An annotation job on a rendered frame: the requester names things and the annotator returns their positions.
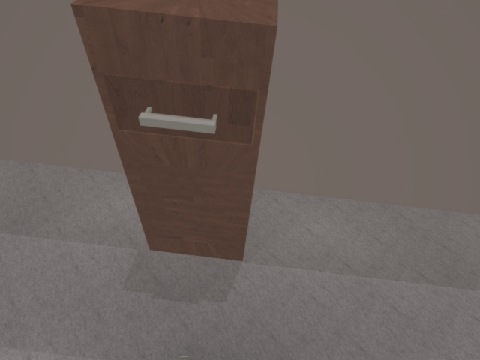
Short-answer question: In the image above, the handle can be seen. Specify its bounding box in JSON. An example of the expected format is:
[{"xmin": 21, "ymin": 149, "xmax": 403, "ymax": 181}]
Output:
[{"xmin": 138, "ymin": 106, "xmax": 218, "ymax": 134}]

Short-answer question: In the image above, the drawer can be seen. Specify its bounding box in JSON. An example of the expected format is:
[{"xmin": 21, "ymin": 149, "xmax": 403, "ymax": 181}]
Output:
[{"xmin": 103, "ymin": 73, "xmax": 258, "ymax": 145}]

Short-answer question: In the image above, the cabinet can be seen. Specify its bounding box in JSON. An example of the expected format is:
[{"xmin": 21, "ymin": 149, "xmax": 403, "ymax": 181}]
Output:
[{"xmin": 70, "ymin": 0, "xmax": 278, "ymax": 261}]

